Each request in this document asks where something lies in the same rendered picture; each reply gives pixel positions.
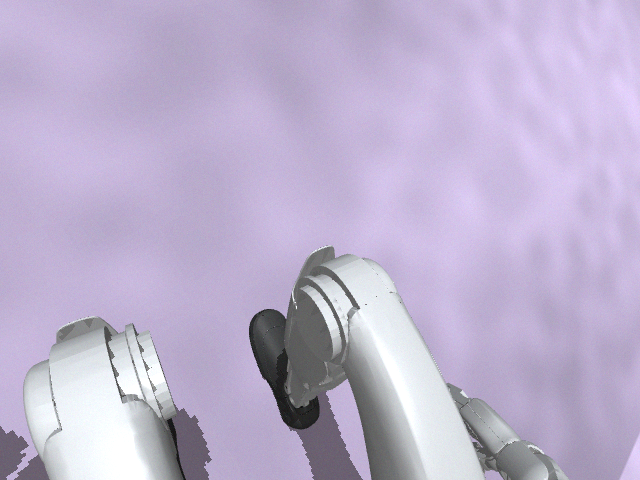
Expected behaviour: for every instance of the right robot arm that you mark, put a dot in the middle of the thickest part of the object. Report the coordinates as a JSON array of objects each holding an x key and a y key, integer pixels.
[{"x": 523, "y": 460}]

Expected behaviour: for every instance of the right robot hand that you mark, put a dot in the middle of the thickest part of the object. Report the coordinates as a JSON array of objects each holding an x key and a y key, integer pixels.
[{"x": 485, "y": 426}]

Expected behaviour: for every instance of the right robot foot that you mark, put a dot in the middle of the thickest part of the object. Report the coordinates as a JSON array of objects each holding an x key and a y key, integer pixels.
[{"x": 266, "y": 333}]

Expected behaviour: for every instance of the left robot foot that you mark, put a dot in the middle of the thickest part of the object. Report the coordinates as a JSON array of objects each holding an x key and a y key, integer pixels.
[{"x": 173, "y": 432}]

